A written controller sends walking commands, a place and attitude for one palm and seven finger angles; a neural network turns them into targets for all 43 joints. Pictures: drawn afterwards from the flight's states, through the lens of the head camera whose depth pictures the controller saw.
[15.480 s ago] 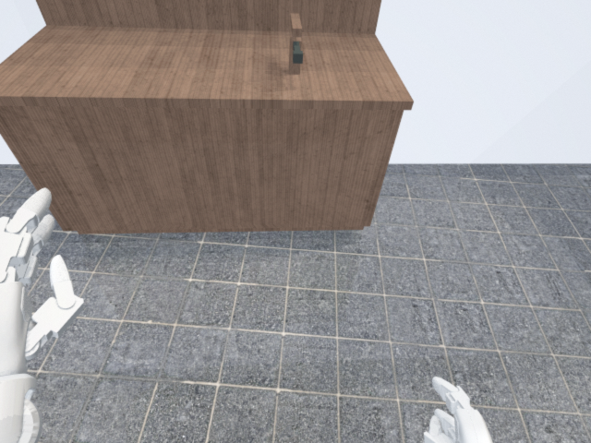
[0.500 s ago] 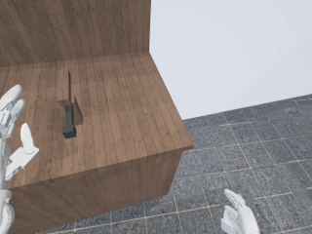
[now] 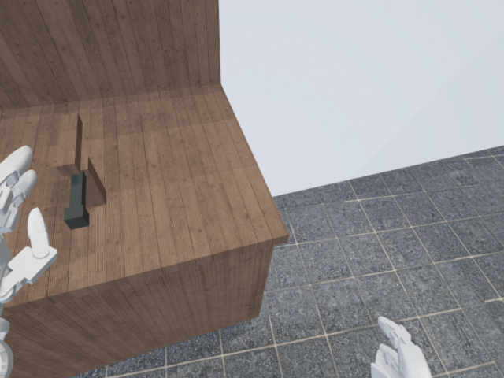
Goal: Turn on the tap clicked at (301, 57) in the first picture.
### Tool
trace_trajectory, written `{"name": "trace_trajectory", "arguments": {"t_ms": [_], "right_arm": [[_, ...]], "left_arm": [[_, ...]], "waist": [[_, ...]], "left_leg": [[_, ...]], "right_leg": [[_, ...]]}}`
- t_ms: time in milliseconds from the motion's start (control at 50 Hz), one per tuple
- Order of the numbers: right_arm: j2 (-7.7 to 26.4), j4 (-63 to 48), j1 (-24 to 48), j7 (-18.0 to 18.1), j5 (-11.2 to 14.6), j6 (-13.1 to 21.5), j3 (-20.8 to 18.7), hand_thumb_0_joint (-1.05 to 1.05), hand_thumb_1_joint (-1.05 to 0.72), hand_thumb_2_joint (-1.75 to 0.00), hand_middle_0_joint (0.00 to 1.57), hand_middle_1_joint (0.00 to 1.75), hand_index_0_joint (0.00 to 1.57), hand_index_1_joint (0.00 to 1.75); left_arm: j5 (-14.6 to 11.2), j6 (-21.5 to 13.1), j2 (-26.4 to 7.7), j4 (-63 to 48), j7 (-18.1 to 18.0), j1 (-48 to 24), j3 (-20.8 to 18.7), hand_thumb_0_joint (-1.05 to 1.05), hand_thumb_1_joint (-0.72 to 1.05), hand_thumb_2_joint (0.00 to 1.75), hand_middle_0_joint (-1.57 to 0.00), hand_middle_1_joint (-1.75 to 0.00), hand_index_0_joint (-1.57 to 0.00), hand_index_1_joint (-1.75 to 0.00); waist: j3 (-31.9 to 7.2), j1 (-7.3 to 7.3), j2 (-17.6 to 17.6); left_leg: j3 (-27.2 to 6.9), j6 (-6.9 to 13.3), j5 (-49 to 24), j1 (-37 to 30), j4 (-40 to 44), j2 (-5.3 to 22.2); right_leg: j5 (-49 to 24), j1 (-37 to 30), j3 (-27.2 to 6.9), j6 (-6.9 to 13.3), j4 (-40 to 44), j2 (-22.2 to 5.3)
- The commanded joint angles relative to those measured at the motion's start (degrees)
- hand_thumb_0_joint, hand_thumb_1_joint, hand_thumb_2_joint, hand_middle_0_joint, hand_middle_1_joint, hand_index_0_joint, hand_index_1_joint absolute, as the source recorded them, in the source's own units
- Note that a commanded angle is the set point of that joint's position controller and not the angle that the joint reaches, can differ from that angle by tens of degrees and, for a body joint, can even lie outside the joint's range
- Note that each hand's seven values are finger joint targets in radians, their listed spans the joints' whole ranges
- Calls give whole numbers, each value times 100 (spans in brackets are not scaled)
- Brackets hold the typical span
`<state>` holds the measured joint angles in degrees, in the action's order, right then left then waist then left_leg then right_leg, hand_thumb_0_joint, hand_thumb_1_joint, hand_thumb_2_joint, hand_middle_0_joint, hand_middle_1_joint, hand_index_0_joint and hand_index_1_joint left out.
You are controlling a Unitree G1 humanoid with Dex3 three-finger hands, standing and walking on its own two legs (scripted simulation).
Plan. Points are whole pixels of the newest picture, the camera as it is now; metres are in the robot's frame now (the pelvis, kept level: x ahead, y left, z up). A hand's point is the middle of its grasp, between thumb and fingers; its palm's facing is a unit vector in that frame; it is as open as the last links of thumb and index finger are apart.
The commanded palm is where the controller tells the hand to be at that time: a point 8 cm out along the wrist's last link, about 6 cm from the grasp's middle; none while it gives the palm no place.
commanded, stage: shuffle to correct the standing spot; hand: left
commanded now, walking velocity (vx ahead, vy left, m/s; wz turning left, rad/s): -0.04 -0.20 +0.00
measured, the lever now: (77, 217) +0.34 +0.31 +0.04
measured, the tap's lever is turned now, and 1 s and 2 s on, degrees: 0 0 0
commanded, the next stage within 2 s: come to a stop and stand still in 1.94 s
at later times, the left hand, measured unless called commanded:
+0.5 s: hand (33, 259) +0.21 +0.26 +0.17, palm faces +0.36 -0.86 -0.37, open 7.4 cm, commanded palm +0.15 +0.29 +0.18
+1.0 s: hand (45, 252) +0.22 +0.25 +0.16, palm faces +0.35 -0.86 -0.38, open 7.4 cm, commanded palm +0.16 +0.29 +0.18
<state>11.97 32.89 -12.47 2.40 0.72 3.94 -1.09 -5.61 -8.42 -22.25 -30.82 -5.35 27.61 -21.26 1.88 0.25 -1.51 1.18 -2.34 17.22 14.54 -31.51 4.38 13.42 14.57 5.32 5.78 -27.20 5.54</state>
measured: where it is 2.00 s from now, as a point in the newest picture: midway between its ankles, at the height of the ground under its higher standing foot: outside the picture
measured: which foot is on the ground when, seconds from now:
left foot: down 0.00-1.00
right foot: down 0.00-1.00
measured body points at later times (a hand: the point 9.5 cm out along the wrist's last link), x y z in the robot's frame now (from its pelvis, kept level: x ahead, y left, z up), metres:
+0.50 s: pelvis -0.01 +0.01 +0.00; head +0.01 +0.03 +0.45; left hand +0.18 +0.30 +0.19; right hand +0.16 -0.22 -0.08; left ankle -0.01 +0.15 -0.73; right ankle +0.01 -0.05 -0.73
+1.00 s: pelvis +0.00 +0.00 +0.00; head +0.02 +0.02 +0.45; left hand +0.19 +0.29 +0.19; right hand +0.16 -0.23 -0.08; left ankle -0.01 +0.15 -0.73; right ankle +0.01 -0.05 -0.73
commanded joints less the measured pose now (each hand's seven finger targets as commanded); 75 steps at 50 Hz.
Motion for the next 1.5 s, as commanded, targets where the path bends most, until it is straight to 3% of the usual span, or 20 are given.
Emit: {"name": "trace_trajectory", "arguments": {"t_ms": [0,80,120,220,320,400,440,500,600,720,780,860,1000,1080,1140,1200,1280,1340,1420,1480], "right_arm": [[658,-942,558,40,3,291,-274,0,-90,-90,20,30,20,30],[676,-945,439,21,-1,281,-298,0,-90,-90,20,30,20,30],[667,-933,435,13,-5,272,-281,0,-90,-90,20,30,20,30],[613,-914,446,20,6,259,-241,0,-90,-90,20,30,20,30],[608,-915,527,45,-12,273,-185,0,-90,-90,20,30,20,30],[620,-932,592,59,-3,297,-187,0,-90,-90,20,30,20,30],[642,-931,501,40,-11,303,-217,0,-90,-90,20,30,20,30],[636,-974,501,6,5,313,-241,0,-90,-90,20,30,20,30],[624,-985,429,-20,23,282,-247,0,-90,-90,20,30,20,30],[576,-928,443,12,14,243,-181,0,-90,-90,20,30,20,30],[604,-936,472,30,20,251,-196,0,-90,-90,20,30,20,30],[636,-912,521,43,-4,259,-186,0,-90,-90,20,30,20,30],[641,-959,454,-3,43,223,-261,0,-90,-90,20,30,20,30],[623,-960,417,-11,42,178,-261,0,-90,-90,20,30,20,30],[605,-946,448,12,33,157,-236,0,-90,-90,20,30,20,30],[597,-931,543,35,37,149,-217,0,-90,-90,20,30,20,30],[623,-941,531,36,9,142,-205,0,-90,-90,20,30,20,30],[640,-945,505,26,25,160,-223,0,-90,-90,20,30,20,30],[629,-952,494,7,32,143,-186,0,-90,-90,20,30,20,30],[619,-967,466,-4,61,139,-207,0,-90,-90,20,30,20,30]], "left_arm": [[-9,-385,-1049,-1233,-73,-273,-764,0,90,90,-20,-30,-20,-30],[-8,-379,-1028,-1091,-40,-193,-757,0,90,90,-20,-30,-20,-30],[-18,-360,-955,-1151,-35,-205,-681,0,90,90,-20,-30,-20,-30],[-47,-324,-959,-1107,-69,-233,-686,0,90,90,-20,-30,-20,-30],[-18,-329,-968,-1253,-95,-502,-615,0,90,90,-20,-30,-20,-30],[43,-337,-1040,-1270,-90,-611,-664,0,90,90,-20,-30,-20,-30],[66,-334,-976,-1189,-64,-595,-602,0,90,90,-20,-30,-20,-30],[58,-328,-958,-1235,-29,-471,-603,0,90,90,-20,-30,-20,-30],[-7,-296,-1016,-1131,-39,-189,-724,0,90,90,-20,-30,-20,-30],[-47,-259,-981,-1139,-97,-323,-667,0,90,90,-20,-30,-20,-30],[-22,-272,-998,-1231,-125,-416,-652,0,90,90,-20,-30,-20,-30],[34,-293,-1029,-1233,-145,-514,-659,0,90,90,-20,-30,-20,-30],[1,-249,-984,-1182,-99,-176,-661,0,90,90,-20,-30,-20,-30],[-43,-240,-1025,-1167,-110,-74,-730,0,90,90,-20,-30,-20,-30],[-65,-233,-1076,-1211,-135,-89,-778,0,90,90,-20,-30,-20,-30],[-62,-246,-1113,-1344,-156,-185,-798,0,90,90,-20,-30,-20,-30],[-9,-266,-1076,-1268,-137,-240,-731,0,90,90,-20,-30,-20,-30],[10,-266,-1005,-1225,-112,-326,-635,0,90,90,-20,-30,-20,-30],[-7,-226,-877,-1058,-98,-240,-522,0,90,90,-20,-30,-20,-30],[-15,-198,-933,-1026,-128,-283,-582,0,90,90,-20,-30,-20,-30]], "waist": [[-815,-52,590],[-878,-57,417],[-904,-17,348],[-764,3,50],[-554,3,409],[-567,-50,846],[-686,-54,806],[-763,-50,873],[-791,-16,381],[-569,55,136],[-604,25,327],[-668,-8,783],[-893,14,575],[-919,41,167],[-857,58,142],[-813,62,430],[-808,12,739],[-775,15,826],[-639,33,564],[-577,30,265]], "left_leg": [[-347,447,-1436,-176,298,433],[-329,447,-1294,-57,212,464],[-275,406,-1212,-95,122,356],[-213,397,-303,-73,83,160],[-421,457,-165,-45,480,301],[-737,553,-592,96,863,668],[-769,548,-1007,115,800,741],[-631,482,-1265,-27,621,672],[-470,398,-629,77,370,415],[-262,391,124,-29,147,138],[-343,434,-20,-115,318,217],[-675,523,-677,53,711,581],[-476,411,-1301,-143,238,452],[-298,371,-838,-105,-14,267],[-289,371,-711,-174,-11,221],[-403,390,-969,-261,186,324],[-700,491,-1533,-65,510,680],[-724,455,-1693,-56,545,699],[-614,436,-869,135,561,569],[-443,421,54,138,415,323]], "right_leg": [[-1638,-528,-842,-579,356,-970],[-1590,-667,-824,-611,356,-968],[-1640,-607,-865,-477,374,-1033],[-633,-246,-1132,-378,734,-1186],[-141,-63,-1012,-413,739,-1036],[-571,-394,-759,-555,349,-787],[-813,-601,-678,-538,255,-759],[-1079,-628,-668,-454,322,-802],[-925,-574,-882,-295,504,-984],[107,79,-1233,-206,969,-1218],[44,28,-1192,-313,908,-1139],[-643,-436,-802,-481,460,-859],[-1501,-648,-877,-304,407,-1007],[-1388,-527,-1082,-237,551,-1191],[-1226,-338,-1146,-195,603,-1241],[-1270,-311,-1058,-205,506,-1180],[-1388,-660,-737,-472,297,-909],[-1402,-729,-685,-425,294,-870],[-985,-651,-768,-394,487,-926],[-289,-362,-1113,-374,839,-1083]]}}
